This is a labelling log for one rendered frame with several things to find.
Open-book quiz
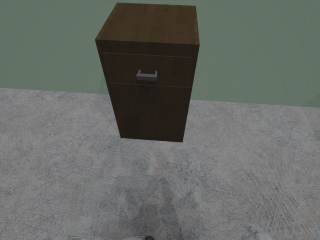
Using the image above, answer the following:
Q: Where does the drawer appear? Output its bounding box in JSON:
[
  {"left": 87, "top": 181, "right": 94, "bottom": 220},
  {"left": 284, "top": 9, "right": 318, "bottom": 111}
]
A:
[{"left": 103, "top": 52, "right": 192, "bottom": 87}]

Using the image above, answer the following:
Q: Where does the handle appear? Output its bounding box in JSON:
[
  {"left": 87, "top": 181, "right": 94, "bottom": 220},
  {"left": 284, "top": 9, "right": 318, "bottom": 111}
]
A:
[{"left": 136, "top": 70, "right": 158, "bottom": 81}]

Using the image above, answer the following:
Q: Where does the cabinet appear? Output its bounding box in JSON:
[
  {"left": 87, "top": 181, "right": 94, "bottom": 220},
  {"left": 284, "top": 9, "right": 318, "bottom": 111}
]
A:
[{"left": 95, "top": 2, "right": 200, "bottom": 143}]

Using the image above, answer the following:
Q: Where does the robot right hand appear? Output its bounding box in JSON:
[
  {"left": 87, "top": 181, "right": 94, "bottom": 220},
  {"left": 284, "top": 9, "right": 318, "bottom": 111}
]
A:
[{"left": 243, "top": 221, "right": 272, "bottom": 240}]

